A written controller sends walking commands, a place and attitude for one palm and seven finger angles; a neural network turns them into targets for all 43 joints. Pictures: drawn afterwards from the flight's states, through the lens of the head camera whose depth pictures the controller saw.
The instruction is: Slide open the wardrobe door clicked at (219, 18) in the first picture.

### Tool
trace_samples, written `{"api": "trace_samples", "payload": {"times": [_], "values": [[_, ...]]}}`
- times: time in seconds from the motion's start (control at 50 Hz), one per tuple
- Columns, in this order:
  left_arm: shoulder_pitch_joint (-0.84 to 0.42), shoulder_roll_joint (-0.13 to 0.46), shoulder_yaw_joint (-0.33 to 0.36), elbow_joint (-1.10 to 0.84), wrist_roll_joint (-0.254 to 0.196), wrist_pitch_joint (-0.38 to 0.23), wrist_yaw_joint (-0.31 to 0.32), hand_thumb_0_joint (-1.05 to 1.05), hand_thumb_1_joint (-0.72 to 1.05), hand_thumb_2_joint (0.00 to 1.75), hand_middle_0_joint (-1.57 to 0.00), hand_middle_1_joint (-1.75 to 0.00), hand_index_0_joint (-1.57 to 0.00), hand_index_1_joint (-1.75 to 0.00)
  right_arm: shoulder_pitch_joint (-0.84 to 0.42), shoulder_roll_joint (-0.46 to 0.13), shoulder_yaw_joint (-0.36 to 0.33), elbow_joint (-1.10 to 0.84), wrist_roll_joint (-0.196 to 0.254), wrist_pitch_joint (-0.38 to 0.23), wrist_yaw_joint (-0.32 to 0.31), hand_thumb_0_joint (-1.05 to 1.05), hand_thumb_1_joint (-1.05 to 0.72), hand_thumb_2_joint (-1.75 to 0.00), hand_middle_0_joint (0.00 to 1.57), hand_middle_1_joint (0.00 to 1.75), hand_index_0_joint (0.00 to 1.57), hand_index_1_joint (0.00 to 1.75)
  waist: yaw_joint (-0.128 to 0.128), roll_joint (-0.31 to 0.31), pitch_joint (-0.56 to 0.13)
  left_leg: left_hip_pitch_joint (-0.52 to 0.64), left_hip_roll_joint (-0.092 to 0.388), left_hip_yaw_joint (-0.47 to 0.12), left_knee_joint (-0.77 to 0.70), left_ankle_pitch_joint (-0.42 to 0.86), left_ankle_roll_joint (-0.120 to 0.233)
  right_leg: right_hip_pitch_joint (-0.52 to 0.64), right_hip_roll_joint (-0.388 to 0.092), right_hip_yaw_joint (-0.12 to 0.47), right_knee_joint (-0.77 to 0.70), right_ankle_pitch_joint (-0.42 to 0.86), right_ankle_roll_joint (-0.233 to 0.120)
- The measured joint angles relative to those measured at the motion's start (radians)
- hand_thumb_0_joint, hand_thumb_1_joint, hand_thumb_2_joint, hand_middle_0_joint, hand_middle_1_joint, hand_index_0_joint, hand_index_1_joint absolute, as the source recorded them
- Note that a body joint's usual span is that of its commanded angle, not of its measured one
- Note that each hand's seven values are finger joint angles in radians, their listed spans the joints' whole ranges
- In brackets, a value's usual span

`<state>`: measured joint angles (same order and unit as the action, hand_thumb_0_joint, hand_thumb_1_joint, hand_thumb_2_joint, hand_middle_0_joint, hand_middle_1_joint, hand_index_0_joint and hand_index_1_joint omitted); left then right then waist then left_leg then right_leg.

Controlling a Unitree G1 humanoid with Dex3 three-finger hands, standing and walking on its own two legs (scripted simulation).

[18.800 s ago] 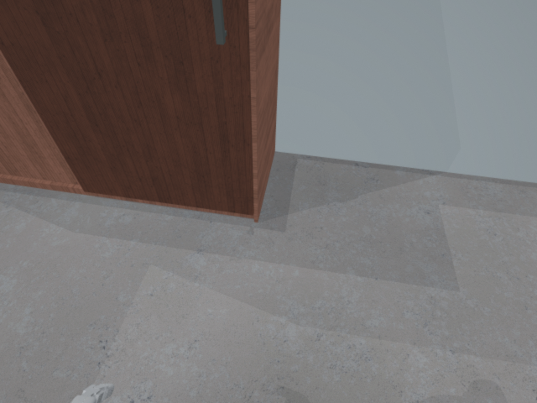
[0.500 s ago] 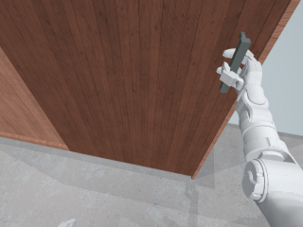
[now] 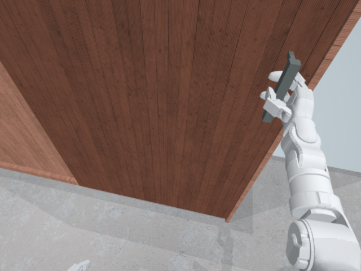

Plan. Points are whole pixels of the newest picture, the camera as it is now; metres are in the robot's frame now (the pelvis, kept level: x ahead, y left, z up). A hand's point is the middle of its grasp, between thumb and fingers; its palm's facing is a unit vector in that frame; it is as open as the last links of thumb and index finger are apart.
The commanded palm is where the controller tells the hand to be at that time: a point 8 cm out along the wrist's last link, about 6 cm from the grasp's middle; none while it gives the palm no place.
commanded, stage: tug the door sideways, standing still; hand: right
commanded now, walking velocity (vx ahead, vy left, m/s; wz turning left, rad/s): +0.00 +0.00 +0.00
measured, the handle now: (278, 88) +0.50 -0.16 +0.17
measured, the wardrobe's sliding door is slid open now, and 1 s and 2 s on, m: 0.00 0.02 0.08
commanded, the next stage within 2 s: step sideways, sliding the door along in 0.80 s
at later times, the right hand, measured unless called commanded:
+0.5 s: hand (267, 100) +0.45 -0.12 +0.17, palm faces +0.15 +0.99 -0.01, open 5.6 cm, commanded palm +0.43 -0.12 +0.17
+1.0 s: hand (258, 100) +0.45 -0.10 +0.17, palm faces +0.08 +0.99 -0.07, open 5.8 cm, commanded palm +0.43 -0.14 +0.17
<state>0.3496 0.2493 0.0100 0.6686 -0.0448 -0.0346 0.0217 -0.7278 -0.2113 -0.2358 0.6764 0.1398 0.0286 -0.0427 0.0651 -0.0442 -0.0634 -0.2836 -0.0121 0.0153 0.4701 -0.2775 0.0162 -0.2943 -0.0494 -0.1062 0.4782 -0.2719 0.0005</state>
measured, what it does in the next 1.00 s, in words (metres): stands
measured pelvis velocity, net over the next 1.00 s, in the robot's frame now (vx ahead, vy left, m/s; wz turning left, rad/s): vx -0.02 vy -0.01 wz -0.06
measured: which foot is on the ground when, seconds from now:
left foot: down 0.00-1.00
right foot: down 0.00-1.00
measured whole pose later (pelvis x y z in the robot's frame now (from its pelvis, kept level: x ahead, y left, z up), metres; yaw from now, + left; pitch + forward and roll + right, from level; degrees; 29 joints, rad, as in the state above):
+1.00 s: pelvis -0.02 -0.01 -0.01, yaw -3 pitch +5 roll +0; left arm 0.32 0.24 0.00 0.78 -0.03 -0.11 0.04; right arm -0.99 -0.16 -0.06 0.97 0.12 -0.09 -0.13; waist 0.04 -0.04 -0.01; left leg -0.34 0.02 0.07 0.56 -0.30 0.00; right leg -0.38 -0.02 -0.05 0.58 -0.28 -0.01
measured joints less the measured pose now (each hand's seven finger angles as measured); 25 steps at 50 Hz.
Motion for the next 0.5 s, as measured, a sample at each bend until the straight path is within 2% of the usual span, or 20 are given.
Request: {"api": "trace_samples", "payload": {"times": [0.12, 0.24, 0.34, 0.5], "values": [[-0.037, -0.003, -0.002, -0.011, 0.001, 0.018, 0.007, 0.01, 0.90, 0.90, -0.21, -0.30, -0.20, -0.30, 0.043, 0.027, 0.028, -0.100, 0.003, 0.070, -0.002, 0.01, -0.76, -0.77, 0.31, 1.40, 0.36, 1.39, -0.020, 0.003, 0.000, 0.038, 0.003, 0.009, -0.022, -0.009, -0.001, 0.031, 0.004, 0.010, -0.017, -0.006, 0.001], [-0.078, -0.003, 0.000, 0.003, 0.010, 0.030, 0.021, 0.01, 0.90, 0.90, -0.21, -0.30, -0.20, -0.30, -0.040, 0.061, 0.086, -0.053, -0.009, 0.115, -0.032, 0.02, -0.74, -0.81, 0.34, 1.40, 0.39, 1.39, -0.046, 0.010, 0.008, 0.044, 0.014, 0.053, -0.017, -0.020, 0.000, 0.012, 0.016, 0.054, 0.000, -0.008, 0.002], [-0.099, -0.007, 0.000, 0.017, 0.018, 0.022, 0.019, 0.01, 0.90, 0.90, -0.21, -0.30, -0.20, -0.30, -0.105, 0.079, 0.115, 0.030, -0.007, 0.095, -0.067, 0.02, -0.73, -0.83, 0.35, 1.40, 0.39, 1.40, -0.056, 0.010, 0.007, 0.025, 0.024, 0.073, 0.000, -0.024, -0.001, -0.013, 0.027, 0.075, 0.013, -0.002, 0.001], [-0.072, -0.022, -0.007, 0.045, 0.019, -0.007, 0.004, 0.01, 0.90, 0.90, -0.21, -0.30, -0.20, -0.30, -0.177, 0.078, 0.151, 0.147, 0.006, 0.028, -0.102, 0.01, -0.75, -0.82, 0.33, 1.40, 0.35, 1.40, -0.054, 0.008, 0.014, -0.006, 0.033, 0.082, 0.031, -0.027, -0.003, -0.047, 0.035, 0.086, 0.039, 0.001, -0.002]]}}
